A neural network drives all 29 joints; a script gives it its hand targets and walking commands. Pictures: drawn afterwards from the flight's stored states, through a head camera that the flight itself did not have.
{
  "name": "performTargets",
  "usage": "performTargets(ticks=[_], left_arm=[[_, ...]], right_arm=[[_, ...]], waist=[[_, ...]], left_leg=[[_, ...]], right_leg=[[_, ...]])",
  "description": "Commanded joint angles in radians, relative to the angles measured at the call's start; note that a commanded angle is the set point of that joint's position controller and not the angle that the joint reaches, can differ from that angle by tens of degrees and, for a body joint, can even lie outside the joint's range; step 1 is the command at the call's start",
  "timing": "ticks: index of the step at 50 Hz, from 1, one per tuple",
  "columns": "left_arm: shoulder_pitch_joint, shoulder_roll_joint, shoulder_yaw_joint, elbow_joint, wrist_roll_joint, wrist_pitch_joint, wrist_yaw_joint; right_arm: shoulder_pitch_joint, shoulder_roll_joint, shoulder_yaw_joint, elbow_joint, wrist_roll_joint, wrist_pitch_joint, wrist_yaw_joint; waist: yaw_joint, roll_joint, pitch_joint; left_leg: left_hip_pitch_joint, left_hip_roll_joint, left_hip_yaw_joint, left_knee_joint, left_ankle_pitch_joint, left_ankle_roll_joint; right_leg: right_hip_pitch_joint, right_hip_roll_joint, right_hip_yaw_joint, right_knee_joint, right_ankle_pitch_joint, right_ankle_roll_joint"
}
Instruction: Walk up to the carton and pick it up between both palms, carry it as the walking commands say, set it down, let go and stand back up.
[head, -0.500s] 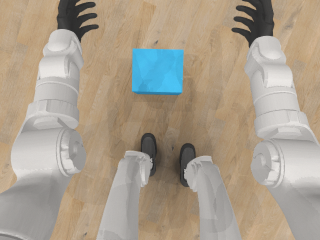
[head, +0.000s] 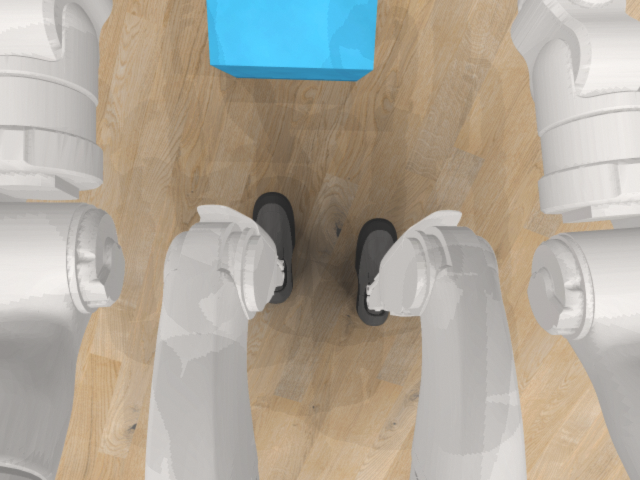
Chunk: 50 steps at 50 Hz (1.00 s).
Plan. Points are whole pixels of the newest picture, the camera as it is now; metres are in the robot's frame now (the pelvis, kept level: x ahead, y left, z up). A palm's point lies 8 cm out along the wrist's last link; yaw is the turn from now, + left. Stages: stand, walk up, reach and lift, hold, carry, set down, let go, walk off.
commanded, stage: reach and lift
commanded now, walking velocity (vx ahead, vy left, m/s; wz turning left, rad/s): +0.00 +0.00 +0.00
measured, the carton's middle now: (295, 9) +0.56 +0.06 -0.39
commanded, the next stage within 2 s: none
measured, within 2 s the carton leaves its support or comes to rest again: neither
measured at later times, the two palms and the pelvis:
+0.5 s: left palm out of the picture +0.56 +0.21 -0.27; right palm out of the picture +0.56 -0.14 -0.27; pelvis -0.01 +0.00 -0.12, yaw -1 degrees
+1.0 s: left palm out of the picture +0.57 +0.21 -0.32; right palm out of the picture +0.56 -0.15 -0.33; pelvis +0.01 +0.00 -0.14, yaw -2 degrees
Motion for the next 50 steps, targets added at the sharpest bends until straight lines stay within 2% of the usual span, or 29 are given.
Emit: performTargets(ticks=[1,3,6,9,11,15,20,31,35,40,42,44,47,50], left_arm=[[-0.401,0.236,0.022,-0.129,-0.013,0.0,0.01],[-0.42,0.227,0.017,-0.125,-0.021,-0.005,0.009],[-0.444,0.201,-0.004,-0.002,-0.039,-0.024,0.004],[-0.469,0.198,-0.013,0.107,-0.051,-0.058,0.0],[-0.479,0.193,-0.021,0.171,-0.057,-0.08,-0.003],[-0.502,0.177,-0.043,0.267,-0.067,-0.122,-0.008],[-0.521,0.158,-0.074,0.311,-0.084,-0.168,-0.006],[-0.511,0.142,-0.117,0.315,-0.129,-0.233,0.004],[-0.441,0.095,-0.139,0.438,-0.153,-0.245,-0.017],[-0.409,0.077,-0.149,0.389,-0.176,-0.268,-0.024],[-0.388,0.071,-0.149,0.392,-0.182,-0.269,-0.029],[-0.367,0.081,-0.133,0.392,-0.17,-0.27,-0.031],[-0.354,0.094,-0.108,0.393,-0.148,-0.272,-0.032],[-0.361,0.093,-0.095,0.389,-0.133,-0.273,-0.034]], right_arm=[[-0.344,-0.218,-0.02,-0.196,-0.005,-0.002,-0.02],[-0.373,-0.19,-0.009,-0.18,0.007,0.0,-0.02],[-0.407,-0.158,0.017,-0.054,0.023,-0.013,-0.012],[-0.457,-0.144,0.044,0.037,0.043,-0.044,-0.004],[-0.472,-0.138,0.055,0.108,0.045,-0.064,0.001],[-0.488,-0.144,0.057,0.223,0.035,-0.108,0.012],[-0.5,-0.144,0.058,0.296,0.031,-0.158,0.02],[-0.488,-0.15,0.087,0.309,0.063,-0.223,0.025],[-0.443,-0.106,0.132,0.377,0.082,-0.239,0.043],[-0.393,-0.091,0.146,0.348,0.087,-0.256,0.045],[-0.378,-0.074,0.158,0.343,0.086,-0.255,0.047],[-0.367,-0.066,0.161,0.342,0.083,-0.252,0.05],[-0.377,-0.063,0.156,0.324,0.079,-0.251,0.05],[-0.391,-0.062,0.151,0.324,0.072,-0.25,0.05]], waist=[[0.0,0.122,-2.22],[0.001,0.1,-2.174],[0.009,0.077,-2.01],[0.028,0.054,-1.904],[0.035,0.046,-1.832],[0.026,0.048,-1.712],[0.017,0.063,-1.624],[0.013,0.08,-1.538],[0.017,0.053,-1.402],[0.014,0.037,-1.513],[0.018,0.013,-1.504],[0.038,0.002,-1.482],[0.06,-0.003,-1.453],[0.068,0.002,-1.427]], left_leg=[[1.142,-0.082,-0.161,0.01,0.515,-0.052],[1.03,-0.083,-0.141,0.018,0.422,-0.05],[0.89,-0.07,-0.137,0.051,0.318,-0.043],[0.791,-0.059,-0.133,0.1,0.272,-0.036],[0.734,-0.052,-0.132,0.124,0.252,-0.036],[0.67,-0.042,-0.135,0.169,0.238,-0.041],[0.631,-0.039,-0.14,0.219,0.261,-0.05],[0.599,-0.035,-0.158,0.328,0.368,-0.058],[0.496,-0.029,-0.173,0.352,0.37,-0.053],[0.551,-0.029,-0.181,0.368,0.47,-0.049],[0.531,-0.028,-0.183,0.363,0.476,-0.046],[0.499,-0.028,-0.18,0.357,0.469,-0.044],[0.466,-0.026,-0.176,0.351,0.455,-0.041],[0.435,-0.024,-0.169,0.344,0.427,-0.043]], right_leg=[[0.428,0.091,0.102,-0.123,0.348,0.055],[0.449,0.087,0.104,-0.103,0.317,0.052],[0.37,0.079,0.108,-0.056,0.243,0.043],[0.323,0.074,0.113,-0.008,0.214,0.04],[0.29,0.07,0.113,0.02,0.202,0.039],[0.226,0.062,0.11,0.066,0.19,0.039],[0.177,0.053,0.109,0.117,0.21,0.044],[0.099,0.041,0.123,0.219,0.289,0.05],[0.049,0.036,0.133,0.239,0.305,0.054],[0.094,0.043,0.128,0.254,0.388,0.054],[0.102,0.044,0.128,0.251,0.399,0.057],[0.103,0.046,0.133,0.248,0.401,0.06],[0.099,0.052,0.14,0.245,0.395,0.063],[0.102,0.056,0.144,0.241,0.381,0.063]])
